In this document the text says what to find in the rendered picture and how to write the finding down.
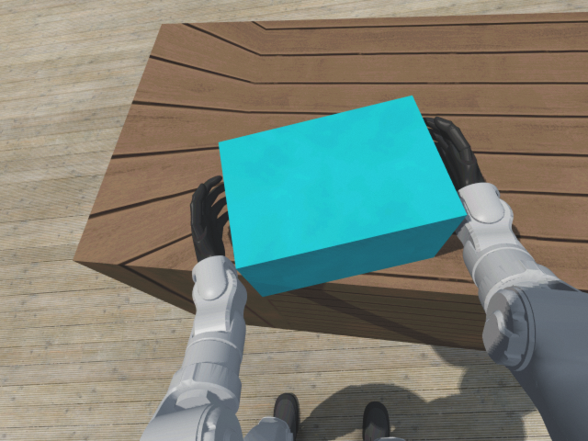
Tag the right robot foot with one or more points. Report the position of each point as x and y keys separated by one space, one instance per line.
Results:
x=376 y=423

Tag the right robot forearm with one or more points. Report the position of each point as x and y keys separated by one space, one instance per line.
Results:
x=492 y=254

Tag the left robot shin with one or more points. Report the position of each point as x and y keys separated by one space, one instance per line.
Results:
x=274 y=420

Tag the right robot upper arm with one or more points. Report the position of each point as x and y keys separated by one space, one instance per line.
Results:
x=541 y=335

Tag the left robot upper arm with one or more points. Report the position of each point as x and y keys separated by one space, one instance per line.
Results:
x=210 y=422

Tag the right robot hand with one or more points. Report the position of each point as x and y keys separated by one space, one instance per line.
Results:
x=454 y=150

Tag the left robot forearm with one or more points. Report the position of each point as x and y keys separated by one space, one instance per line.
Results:
x=211 y=366

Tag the carton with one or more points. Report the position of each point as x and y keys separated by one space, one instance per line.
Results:
x=338 y=196

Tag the left robot hand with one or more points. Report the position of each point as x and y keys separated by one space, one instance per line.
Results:
x=206 y=227

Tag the pedestal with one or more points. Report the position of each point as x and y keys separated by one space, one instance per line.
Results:
x=515 y=84

